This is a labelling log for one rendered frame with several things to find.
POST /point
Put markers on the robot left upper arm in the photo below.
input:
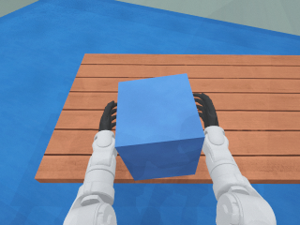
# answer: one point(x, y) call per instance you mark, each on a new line
point(100, 213)

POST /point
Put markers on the carton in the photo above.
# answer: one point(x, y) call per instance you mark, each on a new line
point(158, 131)

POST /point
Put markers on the robot right forearm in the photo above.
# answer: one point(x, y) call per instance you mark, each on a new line
point(222, 168)

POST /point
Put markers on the table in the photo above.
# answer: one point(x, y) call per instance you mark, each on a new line
point(256, 98)

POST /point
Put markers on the robot right upper arm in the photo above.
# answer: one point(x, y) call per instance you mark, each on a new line
point(242, 209)

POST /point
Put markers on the left robot hand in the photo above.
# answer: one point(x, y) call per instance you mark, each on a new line
point(107, 117)

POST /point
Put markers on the robot left forearm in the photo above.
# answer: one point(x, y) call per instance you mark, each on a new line
point(98, 181)

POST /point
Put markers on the right robot hand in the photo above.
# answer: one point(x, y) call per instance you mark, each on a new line
point(208, 112)

